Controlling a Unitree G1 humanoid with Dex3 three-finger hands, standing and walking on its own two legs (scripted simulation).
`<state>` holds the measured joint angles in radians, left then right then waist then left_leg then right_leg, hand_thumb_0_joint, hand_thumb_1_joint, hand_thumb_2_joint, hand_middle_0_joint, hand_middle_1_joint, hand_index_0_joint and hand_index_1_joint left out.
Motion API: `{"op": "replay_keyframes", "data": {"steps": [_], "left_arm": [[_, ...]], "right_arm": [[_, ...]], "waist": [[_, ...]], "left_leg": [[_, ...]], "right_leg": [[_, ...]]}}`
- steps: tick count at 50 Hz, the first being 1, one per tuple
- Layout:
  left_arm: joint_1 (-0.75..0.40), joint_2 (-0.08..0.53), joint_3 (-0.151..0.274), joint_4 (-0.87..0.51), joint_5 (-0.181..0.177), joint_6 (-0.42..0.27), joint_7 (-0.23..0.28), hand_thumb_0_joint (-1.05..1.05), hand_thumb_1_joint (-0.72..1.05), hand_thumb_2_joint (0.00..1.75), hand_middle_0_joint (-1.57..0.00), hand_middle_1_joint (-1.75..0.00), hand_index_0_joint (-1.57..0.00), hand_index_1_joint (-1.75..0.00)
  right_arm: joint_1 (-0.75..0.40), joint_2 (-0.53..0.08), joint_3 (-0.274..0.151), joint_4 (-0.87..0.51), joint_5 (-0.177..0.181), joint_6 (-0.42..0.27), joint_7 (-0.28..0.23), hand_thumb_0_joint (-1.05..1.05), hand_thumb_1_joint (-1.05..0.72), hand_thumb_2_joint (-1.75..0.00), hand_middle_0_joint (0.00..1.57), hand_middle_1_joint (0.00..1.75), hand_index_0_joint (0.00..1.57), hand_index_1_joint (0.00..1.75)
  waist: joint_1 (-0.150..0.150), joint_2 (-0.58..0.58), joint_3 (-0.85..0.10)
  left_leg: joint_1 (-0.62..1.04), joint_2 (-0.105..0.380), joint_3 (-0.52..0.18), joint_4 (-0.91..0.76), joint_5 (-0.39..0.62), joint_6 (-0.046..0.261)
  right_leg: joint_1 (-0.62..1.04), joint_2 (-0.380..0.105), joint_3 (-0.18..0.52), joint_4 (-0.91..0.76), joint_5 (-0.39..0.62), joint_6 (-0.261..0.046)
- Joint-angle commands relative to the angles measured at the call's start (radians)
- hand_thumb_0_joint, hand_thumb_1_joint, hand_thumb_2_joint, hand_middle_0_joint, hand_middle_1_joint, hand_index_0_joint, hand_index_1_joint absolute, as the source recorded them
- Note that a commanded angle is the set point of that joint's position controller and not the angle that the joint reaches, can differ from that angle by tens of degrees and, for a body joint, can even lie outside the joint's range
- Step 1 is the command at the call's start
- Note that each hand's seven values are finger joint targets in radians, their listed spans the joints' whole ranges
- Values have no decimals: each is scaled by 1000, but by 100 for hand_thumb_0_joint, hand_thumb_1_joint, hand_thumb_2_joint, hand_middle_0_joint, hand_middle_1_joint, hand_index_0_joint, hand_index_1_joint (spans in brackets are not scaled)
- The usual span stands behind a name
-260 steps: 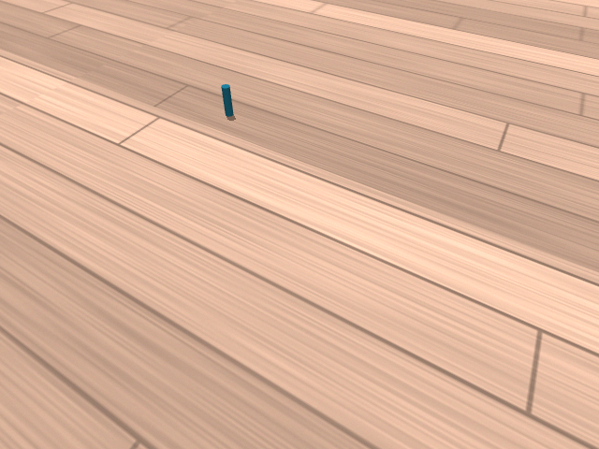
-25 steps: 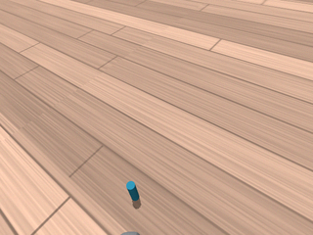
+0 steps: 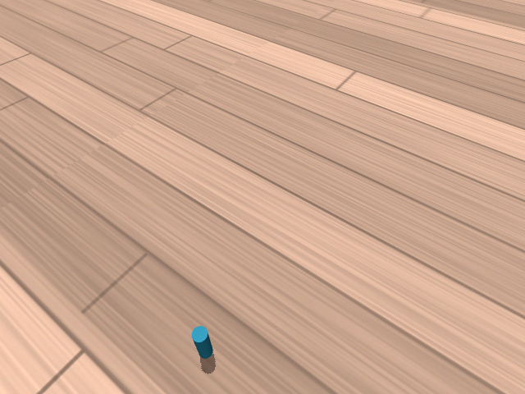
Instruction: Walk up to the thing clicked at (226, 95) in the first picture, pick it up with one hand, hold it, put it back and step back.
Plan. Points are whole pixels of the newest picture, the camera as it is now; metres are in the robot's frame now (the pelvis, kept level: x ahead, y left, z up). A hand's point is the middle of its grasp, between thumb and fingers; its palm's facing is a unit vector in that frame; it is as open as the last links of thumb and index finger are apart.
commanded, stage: walk up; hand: left
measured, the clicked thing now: (202, 343) +0.39 +0.18 -0.66
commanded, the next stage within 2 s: stand in 1.30 s
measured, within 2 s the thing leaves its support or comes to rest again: neither
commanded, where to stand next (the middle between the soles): +0.08 +0.00 m, yaw +1 degrees
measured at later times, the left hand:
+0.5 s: hand out of the picture +0.16 +0.25 -0.12, palm faces +0.00 -0.94 -0.33, open 7.4 cm
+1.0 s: hand out of the picture +0.11 +0.26 -0.13, palm faces +0.02 -0.94 -0.33, open 7.4 cm
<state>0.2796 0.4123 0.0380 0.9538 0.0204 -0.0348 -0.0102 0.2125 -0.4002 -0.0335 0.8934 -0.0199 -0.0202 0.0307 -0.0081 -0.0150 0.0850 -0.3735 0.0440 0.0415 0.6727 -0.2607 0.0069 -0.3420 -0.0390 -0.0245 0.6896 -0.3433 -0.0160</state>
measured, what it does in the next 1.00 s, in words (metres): stands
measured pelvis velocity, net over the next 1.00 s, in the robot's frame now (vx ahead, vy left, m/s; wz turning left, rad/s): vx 0.05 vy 0.00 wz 0.03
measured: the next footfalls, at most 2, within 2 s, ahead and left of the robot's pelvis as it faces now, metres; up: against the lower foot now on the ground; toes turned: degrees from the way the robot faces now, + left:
none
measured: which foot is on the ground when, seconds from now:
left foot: down 0.00-1.00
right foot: down 0.00-1.00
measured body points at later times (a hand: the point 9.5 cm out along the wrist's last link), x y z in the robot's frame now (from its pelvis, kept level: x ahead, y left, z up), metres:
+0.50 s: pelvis +0.04 +0.00 +0.02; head +0.05 +0.00 +0.47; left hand +0.16 +0.30 -0.10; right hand +0.13 -0.30 -0.10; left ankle +0.06 +0.13 -0.72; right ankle +0.04 -0.13 -0.72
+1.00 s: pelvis +0.05 +0.00 +0.03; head +0.06 +0.00 +0.48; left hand +0.10 +0.31 -0.11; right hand +0.14 -0.29 -0.10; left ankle +0.06 +0.13 -0.72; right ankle +0.04 -0.13 -0.72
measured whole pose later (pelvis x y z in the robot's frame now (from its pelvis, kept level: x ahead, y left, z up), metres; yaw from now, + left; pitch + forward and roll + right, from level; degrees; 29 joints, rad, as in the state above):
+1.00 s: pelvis +0.05 +0.00 +0.03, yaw +2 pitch -2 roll +0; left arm 0.09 0.35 0.01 1.18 0.01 -0.01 -0.02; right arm 0.08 -0.35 0.00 1.17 -0.01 -0.02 0.01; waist 0.01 0.00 0.05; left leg -0.15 0.01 -0.02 0.35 -0.16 -0.01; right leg -0.10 -0.05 -0.06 0.32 -0.19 0.03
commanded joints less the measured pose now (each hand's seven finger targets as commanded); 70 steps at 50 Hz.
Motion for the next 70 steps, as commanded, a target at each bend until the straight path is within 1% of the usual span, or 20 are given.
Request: {"op": "replay_keyframes", "data": {"steps": [1,2,3,4,6,7,8,9,11,14,16,21,26,31,35,39,52,64,65,70], "left_arm": [[10,252,63,-44,20,-30,29,0,90,90,-20,-30,-20,-30],[-66,291,63,-45,10,-25,25,0,90,90,-20,-30,-20,-30],[-131,271,55,-62,5,-23,22,0,90,90,-20,-30,-20,-30],[-147,233,42,-57,-5,-24,23,0,90,90,-20,-30,-20,-30],[-156,204,27,-37,-8,-21,20,0,90,90,-20,-30,-20,-30],[-137,190,21,-26,-14,-20,17,0,90,90,-20,-30,-20,-30],[-121,186,18,-13,-19,-18,15,0,90,90,-20,-30,-20,-30],[-126,189,19,1,-22,-16,16,0,90,90,-20,-30,-20,-30],[-164,191,20,17,-23,-17,20,0,90,90,-20,-30,-20,-30],[-178,181,14,42,-28,-11,21,0,90,90,-20,-30,-20,-30],[-207,175,10,53,-30,-5,19,0,90,90,-20,-30,-20,-30],[-254,161,6,92,-31,2,17,0,90,90,-20,-30,-20,-30],[-281,156,3,116,-23,5,12,0,90,90,-20,-30,-20,-30],[-289,157,4,130,-19,3,9,0,90,90,-20,-30,-20,-30],[-287,153,6,135,-20,4,9,0,90,90,-20,-30,-20,-30],[-277,152,3,145,-17,6,8,0,90,90,-20,-30,-20,-30],[-254,149,10,157,-16,6,11,0,90,90,-20,-30,-20,-30],[-247,142,14,142,-13,10,12,0,90,90,-20,-30,-20,-30],[-239,147,11,146,-11,10,16,0,90,90,-20,-30,-20,-30],[-239,146,9,143,-15,4,18,0,90,90,-20,-30,-20,-30]], "right_arm": [[-45,-123,-16,-66,27,1,-19,0,-90,-90,20,30,20,30],[-68,-162,-30,-38,24,6,-31,0,-90,-90,20,30,20,30],[-40,-183,-36,-8,24,3,-31,0,-90,-90,20,30,20,30],[-32,-175,-29,13,29,-5,-28,0,-90,-90,20,30,20,30],[-20,-183,-29,51,31,-20,-31,0,-90,-90,20,30,20,30],[-42,-198,-29,51,27,-25,-32,0,-90,-90,20,30,20,30],[-69,-210,-24,52,25,-30,-30,0,-90,-90,20,30,20,30],[-90,-206,-17,64,29,-29,-27,0,-90,-90,20,30,20,30],[-86,-190,-10,97,32,-26,-29,0,-90,-90,20,30,20,30],[-107,-194,-6,129,32,-26,-33,0,-90,-90,20,30,20,30],[-126,-193,-3,147,28,-25,-34,0,-90,-90,20,30,20,30],[-161,-182,3,184,23,-25,-36,0,-90,-90,20,30,20,30],[-189,-180,1,202,19,-23,-36,0,-90,-90,20,30,20,30],[-197,-177,3,206,18,-25,-35,0,-90,-90,20,30,20,30],[-193,-176,3,208,17,-23,-35,0,-90,-90,20,30,20,30],[-205,-183,2,207,16,-20,-34,0,-90,-90,20,30,20,30],[-183,-169,-1,214,17,-17,-37,0,-90,-90,20,30,20,30],[-186,-163,0,206,16,-15,-38,0,-90,-90,20,30,20,30],[-205,-163,0,200,11,-12,-40,0,-90,-90,20,30,20,30],[-200,-162,2,200,14,-12,-37,0,-90,-90,20,30,20,30]], "waist": [[21,-98,-55],[15,-141,-17],[-13,-101,-6],[-20,-67,-18],[-26,-100,-91],[-11,-83,-131],[10,-62,-138],[22,-60,-122],[8,-59,-127],[14,-5,-155],[15,-1,-140],[19,29,-136],[12,32,-122],[12,23,-145],[10,27,-137],[8,35,-120],[6,5,-125],[9,22,-113],[13,24,-119],[9,15,-129]], "left_leg": [[-145,26,-99,-16,-218,25],[-45,-22,-52,96,-263,18],[34,-2,-71,81,-211,15],[51,-4,-68,-15,-151,18],[170,21,-99,-129,75,33],[199,56,-153,-156,134,45],[176,75,-177,-172,137,54],[146,68,-162,-164,160,53],[166,57,-130,-173,240,35],[192,69,-137,-205,286,37],[183,73,-142,-247,251,37],[192,83,-151,-310,284,26],[197,79,-145,-354,205,20],[223,78,-136,-362,242,20],[231,79,-139,-369,238,16],[223,74,-146,-385,166,17],[237,69,-149,-382,243,14],[219,64,-152,-388,232,11],[241,82,-154,-394,248,5],[264,84,-151,-387,309,2]], "right_leg": [[94,-196,372,-353,-131,-95],[-62,-295,462,-421,-233,-172],[-94,-278,410,-381,-159,-181],[-46,-214,297,-331,-35,-141],[-17,-144,174,-249,182,-71],[8,-113,137,-230,225,-47],[44,-87,120,-228,193,-31],[81,-82,114,-250,163,-27],[122,-104,120,-255,243,-40],[173,-98,89,-261,297,-36],[179,-95,82,-281,255,-26],[228,-91,66,-325,254,-14],[237,-93,65,-376,211,-9],[264,-101,61,-393,256,0],[252,-97,58,-407,224,0],[240,-95,56,-419,194,5],[258,-96,45,-417,235,10],[269,-97,41,-422,232,11],[254,-107,47,-420,215,7],[261,-110,50,-429,268,11]]}}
